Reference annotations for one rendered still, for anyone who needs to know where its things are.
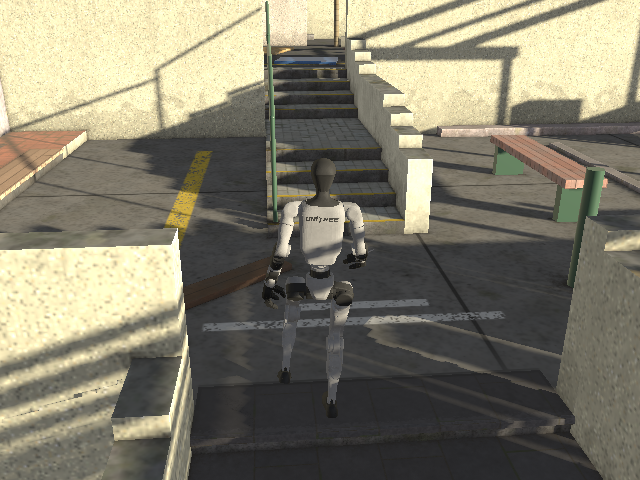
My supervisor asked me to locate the robot right forearm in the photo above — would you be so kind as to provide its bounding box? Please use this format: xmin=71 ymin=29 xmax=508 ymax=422
xmin=355 ymin=241 xmax=368 ymax=263

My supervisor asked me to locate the robot right thigh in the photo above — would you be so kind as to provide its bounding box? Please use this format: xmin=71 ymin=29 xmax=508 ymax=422
xmin=326 ymin=281 xmax=354 ymax=354

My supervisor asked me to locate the left robot hand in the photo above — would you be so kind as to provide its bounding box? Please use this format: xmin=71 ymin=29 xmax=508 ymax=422
xmin=262 ymin=283 xmax=286 ymax=309

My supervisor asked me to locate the right robot upper arm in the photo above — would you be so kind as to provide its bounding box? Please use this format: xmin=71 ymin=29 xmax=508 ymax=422
xmin=343 ymin=202 xmax=366 ymax=256

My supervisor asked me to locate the right robot hand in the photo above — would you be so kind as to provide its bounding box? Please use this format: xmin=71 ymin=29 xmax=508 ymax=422
xmin=343 ymin=253 xmax=366 ymax=269

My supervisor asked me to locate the robot right foot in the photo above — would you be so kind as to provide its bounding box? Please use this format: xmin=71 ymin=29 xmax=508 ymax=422
xmin=322 ymin=391 xmax=338 ymax=418

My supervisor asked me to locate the left robot upper arm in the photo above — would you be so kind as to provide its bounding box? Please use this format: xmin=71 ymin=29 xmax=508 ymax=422
xmin=275 ymin=201 xmax=302 ymax=258

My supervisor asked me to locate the robot left forearm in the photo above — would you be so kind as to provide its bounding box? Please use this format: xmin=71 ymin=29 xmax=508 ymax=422
xmin=264 ymin=242 xmax=285 ymax=288

